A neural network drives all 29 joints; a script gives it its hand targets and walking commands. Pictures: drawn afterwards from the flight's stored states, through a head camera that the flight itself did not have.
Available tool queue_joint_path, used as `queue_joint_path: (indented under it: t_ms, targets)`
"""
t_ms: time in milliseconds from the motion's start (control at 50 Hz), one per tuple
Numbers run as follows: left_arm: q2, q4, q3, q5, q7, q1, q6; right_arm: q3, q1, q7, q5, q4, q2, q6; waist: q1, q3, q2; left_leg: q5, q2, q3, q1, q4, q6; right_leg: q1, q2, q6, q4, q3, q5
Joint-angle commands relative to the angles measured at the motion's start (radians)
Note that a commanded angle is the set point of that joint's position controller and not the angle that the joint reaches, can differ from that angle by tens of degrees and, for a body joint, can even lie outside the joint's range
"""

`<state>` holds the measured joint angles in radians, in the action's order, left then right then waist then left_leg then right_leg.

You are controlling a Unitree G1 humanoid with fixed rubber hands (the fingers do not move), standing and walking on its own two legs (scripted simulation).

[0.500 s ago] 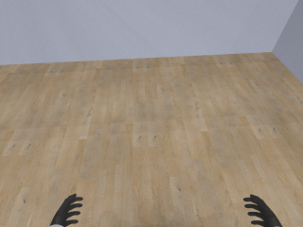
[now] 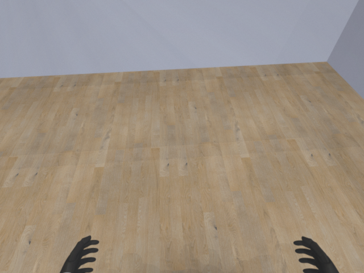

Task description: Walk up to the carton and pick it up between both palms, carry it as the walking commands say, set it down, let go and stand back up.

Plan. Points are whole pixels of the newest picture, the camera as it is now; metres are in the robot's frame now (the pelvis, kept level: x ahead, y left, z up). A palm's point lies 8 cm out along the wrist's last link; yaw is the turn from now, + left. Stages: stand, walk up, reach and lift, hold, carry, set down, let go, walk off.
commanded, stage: stand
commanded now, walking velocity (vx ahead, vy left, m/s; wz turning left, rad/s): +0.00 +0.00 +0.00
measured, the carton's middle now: out of the picture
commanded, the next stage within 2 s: walk up in 0.02 s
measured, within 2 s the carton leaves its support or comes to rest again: neither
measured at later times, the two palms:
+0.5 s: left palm out of the picture +0.08 +0.28 -0.07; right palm out of the picture +0.13 -0.28 -0.10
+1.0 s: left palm out of the picture -0.03 +0.34 -0.10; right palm out of the picture +0.10 -0.18 -0.06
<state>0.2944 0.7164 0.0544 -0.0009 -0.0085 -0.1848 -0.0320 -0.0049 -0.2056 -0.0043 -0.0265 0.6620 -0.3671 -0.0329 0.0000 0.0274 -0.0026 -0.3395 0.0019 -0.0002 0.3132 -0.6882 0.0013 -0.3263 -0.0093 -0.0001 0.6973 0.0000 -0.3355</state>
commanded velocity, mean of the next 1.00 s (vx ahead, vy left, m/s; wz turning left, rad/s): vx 0.01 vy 0.00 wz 0.40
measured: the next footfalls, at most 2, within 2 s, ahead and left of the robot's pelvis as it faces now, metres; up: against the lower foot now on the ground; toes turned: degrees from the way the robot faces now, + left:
left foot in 0.74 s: -0.01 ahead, +0.16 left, +0.00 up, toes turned +11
right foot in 1.26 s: -0.06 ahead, -0.11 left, +0.00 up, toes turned +16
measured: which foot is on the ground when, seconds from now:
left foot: down 0.00-0.36, up 0.38-0.72, down 0.74-1.00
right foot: down 0.00-0.74, up 0.76-1.00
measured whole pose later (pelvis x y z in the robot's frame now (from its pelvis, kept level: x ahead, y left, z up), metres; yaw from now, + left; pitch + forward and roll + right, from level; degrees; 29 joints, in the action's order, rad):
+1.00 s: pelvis -0.08 +0.05 +0.02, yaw +18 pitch +0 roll -4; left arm 0.30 0.72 0.06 0.00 0.00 -0.11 0.10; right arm -0.01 -0.24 -0.01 -0.03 0.70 -0.27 0.06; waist 0.00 0.11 -0.02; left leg -0.17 -0.03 -0.13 0.32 -0.50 0.03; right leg -0.44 -0.05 -0.04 0.99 0.10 -0.40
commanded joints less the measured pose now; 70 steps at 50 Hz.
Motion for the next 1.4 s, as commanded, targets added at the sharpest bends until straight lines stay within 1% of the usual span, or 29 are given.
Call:
queue_joint_path:
  t_ms: [0, 180, 200, 220, 240, 280, 300, 340, 360, 380, 480, 580, 660, 680, 700, 720, 760, 860, 960, 1100, 1160, 1200, 1220, 1240, 1260, 1280, 1320, 1340, 1380]
  targets:
    - [0.256, -0.004, 0.044, -0.014, 0.007, 0.063, -0.023, -0.064, 0.049, 0.005, 0.008, 0.011, -0.186, -0.032, 0.003, -0.044, -0.019, 0.075, 0.096, -0.109, -0.011, 0.188, 0.063, 0.039, -0.087, 0.074, -0.188, -0.112, 0.103]
    - [0.241, -0.012, 0.043, -0.011, 0.000, 0.072, -0.026, -0.062, 0.049, 0.006, 0.007, 0.016, -0.201, -0.033, -0.009, -0.058, 0.009, 0.102, 0.103, -0.117, -0.035, 0.182, 0.065, 0.026, -0.087, 0.065, -0.177, -0.102, 0.071]
    - [0.142, -0.058, 0.035, -0.004, -0.019, 0.148, 0.046, -0.094, -0.077, 0.035, -0.045, 0.139, -0.148, 0.048, 0.050, -0.015, 0.024, -0.083, 0.249, -0.341, -0.134, 0.328, 0.072, -0.201, -0.038, -0.025, 0.041, 0.048, -0.075]
    - [0.113, -0.107, 0.024, -0.007, 0.013, 0.086, 0.056, -0.099, -0.066, 0.010, -0.004, 0.048, -0.166, 0.067, 0.038, 0.058, 0.179, 0.310, 0.258, -0.491, 0.036, 0.315, 0.157, -0.125, 0.018, -0.053, 0.076, 0.051, -0.075]
    - [0.114, -0.087, 0.013, 0.001, 0.022, 0.045, 0.057, -0.103, -0.007, -0.002, -0.009, 0.029, -0.172, 0.079, 0.018, 0.023, 0.254, 0.456, 0.242, -0.485, 0.111, 0.307, 0.154, -0.014, 0.017, -0.051, 0.056, 0.046, -0.157]
    - [0.115, -0.061, 0.007, 0.002, 0.030, -0.002, 0.062, -0.085, 0.089, -0.006, -0.010, 0.007, -0.147, 0.099, -0.030, 0.031, 0.246, 0.493, 0.149, -0.355, 0.198, 0.261, 0.081, 0.135, 0.017, -0.035, -0.087, 0.077, -0.079]
    - [0.137, -0.058, 0.021, -0.007, 0.034, -0.046, 0.070, -0.087, 0.102, -0.005, -0.006, -0.001, -0.111, 0.099, -0.059, 0.010, 0.200, 0.299, 0.088, -0.303, 0.321, 0.215, 0.029, 0.231, -0.027, -0.010, -0.145, 0.006, -0.067]
    - [0.235, -0.047, 0.044, -0.029, 0.041, -0.053, 0.078, -0.077, 0.077, -0.002, 0.002, -0.033, -0.024, 0.096, -0.071, -0.046, -0.281, -0.146, -0.092, -0.025, 0.343, -0.255, -0.028, 0.187, -0.409, 0.116, -0.437, -0.349, -0.106]
    - [0.251, -0.056, 0.049, -0.032, 0.045, 0.004, 0.084, -0.083, 0.034, 0.006, -0.017, -0.017, -0.041, 0.106, -0.020, -0.030, -0.261, -0.249, -0.032, -0.030, 0.293, -0.477, -0.035, 0.096, -0.477, 0.175, -0.438, -0.375, 0.006]
    - [0.225, -0.067, 0.034, -0.024, 0.047, 0.042, 0.083, -0.091, 0.007, 0.006, -0.014, -0.009, -0.057, 0.109, 0.014, -0.008, -0.165, -0.211, -0.009, -0.076, 0.235, -0.534, -0.024, 0.046, -0.406, 0.158, -0.417, -0.283, 0.092]
    - [0.152, -0.062, 0.025, -0.024, 0.042, 0.079, 0.073, -0.085, -0.030, -0.015, 0.004, 0.026, -0.040, 0.120, 0.021, -0.017, -0.151, -0.117, -0.003, 0.023, 0.221, -0.535, -0.067, 0.165, -0.313, 0.115, -0.305, -0.012, 0.513]
    - [0.185, -0.046, 0.045, -0.030, 0.037, 0.049, 0.082, -0.063, 0.001, -0.020, 0.020, 0.002, 0.001, 0.108, -0.004, -0.071, -0.290, -0.139, 0.025, 0.047, 0.100, -0.225, -0.058, 0.232, -0.334, 0.113, -0.247, 0.027, 0.573]
    - [0.197, -0.041, 0.061, -0.019, 0.025, 0.125, 0.098, -0.057, -0.111, -0.023, 0.017, 0.032, -0.011, 0.089, 0.077, -0.076, -0.240, -0.004, 0.004, 0.102, -0.058, 0.086, -0.030, 0.157, -0.329, 0.076, -0.059, 0.095, 0.467]
    - [0.182, -0.044, 0.057, -0.016, 0.023, 0.117, 0.103, -0.072, -0.150, -0.016, 0.007, 0.043, -0.049, 0.081, 0.100, -0.081, -0.163, 0.039, 0.021, -0.014, -0.133, 0.210, -0.026, 0.108, -0.266, 0.043, 0.099, 0.138, 0.366]
    - [0.149, -0.064, 0.038, -0.022, 0.014, 0.124, 0.112, -0.089, -0.145, -0.013, -0.007, 0.036, -0.131, 0.073, 0.103, -0.012, 0.095, 0.406, 0.195, -0.362, -0.193, 0.359, 0.011, -0.139, -0.131, -0.012, 0.297, 0.162, -0.117]
    - [0.138, -0.103, 0.035, -0.027, 0.019, 0.153, 0.118, -0.103, -0.177, -0.008, -0.012, 0.036, -0.209, 0.061, 0.087, 0.053, 0.245, 0.668, 0.319, -0.598, -0.184, 0.338, 0.040, -0.328, -0.046, -0.051, 0.392, 0.020, -0.280]
    - [0.133, -0.095, 0.040, -0.024, 0.015, 0.153, 0.116, -0.088, -0.125, -0.007, -0.004, 0.064, -0.158, 0.070, 0.063, 0.027, 0.193, 0.318, 0.271, -0.573, -0.053, 0.373, 0.059, -0.270, -0.087, -0.067, 0.379, -0.087, -0.154]
    - [0.143, -0.060, 0.023, -0.021, 0.009, 0.138, 0.110, -0.087, -0.010, 0.010, -0.002, 0.027, -0.130, 0.070, 0.033, -0.011, 0.155, 0.233, 0.174, -0.472, -0.056, 0.379, 0.067, -0.185, -0.053, -0.054, 0.373, -0.051, -0.060]
    - [0.106, -0.059, 0.008, -0.009, 0.006, 0.170, 0.101, -0.086, -0.107, 0.002, -0.010, 0.062, -0.122, 0.064, 0.079, -0.056, 0.184, 0.378, 0.151, -0.468, -0.148, 0.368, 0.041, -0.172, -0.014, -0.068, 0.252, -0.023, -0.076]
    - [0.104, -0.039, -0.001, 0.001, 0.006, 0.137, 0.110, -0.092, -0.091, 0.005, -0.021, 0.079, -0.127, 0.090, 0.065, -0.014, 0.226, -0.085, 0.135, -0.526, 0.085, 0.483, 0.064, 0.068, 0.039, -0.042, 0.003, 0.002, -0.118]
    - [0.117, 0.006, 0.003, 0.013, 0.017, 0.019, 0.109, -0.095, 0.033, -0.001, -0.023, 0.038, -0.125, 0.099, -0.005, 0.007, 0.236, -0.238, 0.069, -0.465, 0.288, 0.502, 0.037, 0.301, 0.020, -0.019, -0.177, 0.027, -0.018]
    - [0.164, 0.026, 0.019, 0.012, 0.024, -0.050, 0.103, -0.082, 0.041, -0.007, -0.017, 0.026, -0.090, 0.091, -0.039, -0.014, 0.144, -0.259, -0.013, -0.325, 0.407, 0.353, 0.007, 0.447, -0.104, 0.006, -0.311, -0.023, 0.042]
    - [0.227, 0.030, 0.035, 0.004, 0.029, -0.036, 0.100, -0.073, 0.037, -0.009, -0.010, 0.018, -0.034, 0.080, -0.037, -0.046, -0.109, -0.127, -0.106, -0.122, 0.422, 0.067, -0.022, 0.453, -0.305, 0.045, -0.442, -0.163, -0.085]
    - [0.272, 0.020, 0.037, -0.010, 0.033, -0.023, 0.093, -0.067, 0.064, -0.009, -0.010, 0.000, -0.008, 0.068, -0.040, -0.036, -0.190, -0.130, -0.090, -0.071, 0.462, -0.189, -0.046, 0.382, -0.484, 0.096, -0.477, -0.250, -0.119]
    - [0.241, 0.002, 0.029, -0.007, 0.033, 0.038, 0.083, -0.077, 0.020, -0.011, -0.018, 0.016, -0.012, 0.069, 0.004, -0.003, -0.094, -0.102, -0.041, -0.075, 0.466, -0.297, -0.039, 0.348, -0.462, 0.092, -0.439, -0.181, -0.017]
    - [0.213, 0.007, 0.041, -0.033, 0.033, 0.065, 0.081, -0.064, -0.032, -0.017, 0.000, 0.039, -0.033, 0.082, -0.004, -0.011, -0.249, -0.060, -0.005, -0.040, 0.401, -0.407, -0.058, 0.232, -0.431, 0.103, -0.486, -0.134, -0.003]
    - [0.144, -0.002, 0.019, -0.026, 0.038, 0.127, 0.064, -0.075, -0.009, -0.036, 0.002, 0.068, -0.053, 0.093, 0.016, 0.024, -0.098, 0.034, 0.005, -0.015, 0.366, -0.558, -0.071, 0.213, -0.332, 0.076, -0.457, 0.009, 0.186]
    - [0.129, -0.024, 0.016, -0.016, 0.038, 0.140, 0.073, -0.077, -0.078, -0.034, -0.004, 0.092, -0.050, 0.101, 0.051, 0.029, -0.101, 0.037, -0.008, -0.011, 0.374, -0.573, -0.076, 0.222, -0.291, 0.044, -0.409, 0.064, 0.294]
    - [0.131, -0.026, 0.018, -0.013, 0.037, 0.105, 0.081, -0.068, -0.067, -0.031, 0.008, 0.092, -0.047, 0.112, 0.027, 0.038, -0.154, 0.055, -0.003, 0.003, 0.342, -0.552, -0.097, 0.222, -0.261, -0.007, -0.419, 0.090, 0.314]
